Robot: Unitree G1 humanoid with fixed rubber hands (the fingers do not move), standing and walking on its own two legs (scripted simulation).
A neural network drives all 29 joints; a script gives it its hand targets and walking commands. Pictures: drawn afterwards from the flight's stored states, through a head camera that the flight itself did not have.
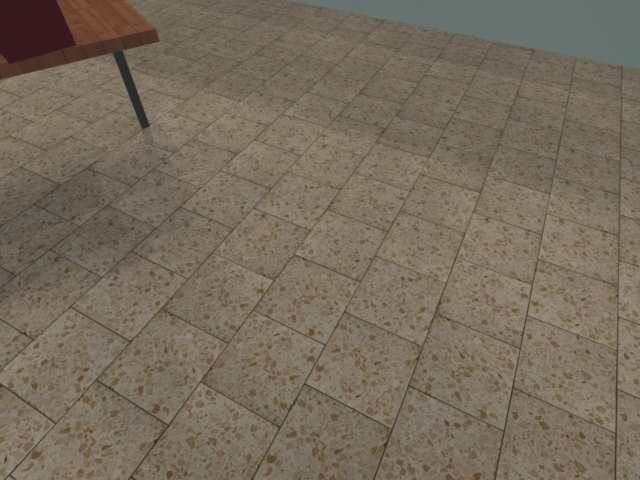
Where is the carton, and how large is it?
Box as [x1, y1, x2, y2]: [0, 0, 75, 63]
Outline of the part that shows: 0,0 0,53 10,63 75,45 56,0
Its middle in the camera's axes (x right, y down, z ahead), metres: -0.95 -0.73 +1.19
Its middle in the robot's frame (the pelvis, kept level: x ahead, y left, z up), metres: +1.40 +0.94 +0.05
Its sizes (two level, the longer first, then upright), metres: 0.210 0.200 0.250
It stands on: a table, 0.70 m high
